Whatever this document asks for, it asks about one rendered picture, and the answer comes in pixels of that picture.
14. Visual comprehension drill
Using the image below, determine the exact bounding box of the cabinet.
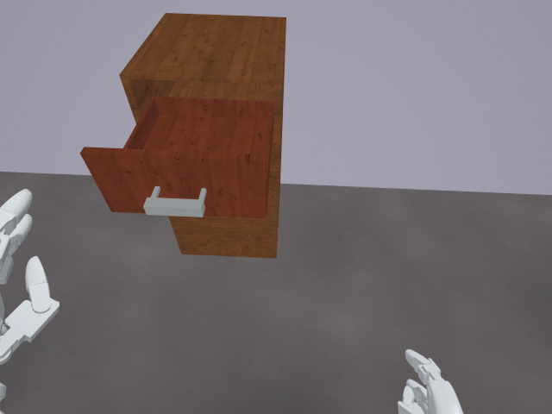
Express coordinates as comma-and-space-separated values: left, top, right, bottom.
119, 13, 286, 259

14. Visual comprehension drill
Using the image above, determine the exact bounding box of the drawer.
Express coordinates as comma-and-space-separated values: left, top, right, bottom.
80, 97, 274, 219

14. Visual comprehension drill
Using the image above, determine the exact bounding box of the robot left hand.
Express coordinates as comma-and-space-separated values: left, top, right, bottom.
0, 189, 60, 365

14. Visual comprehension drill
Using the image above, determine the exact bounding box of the handle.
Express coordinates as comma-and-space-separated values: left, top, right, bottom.
143, 186, 207, 217

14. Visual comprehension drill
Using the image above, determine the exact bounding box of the robot right hand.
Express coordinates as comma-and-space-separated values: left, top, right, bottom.
398, 349, 463, 414

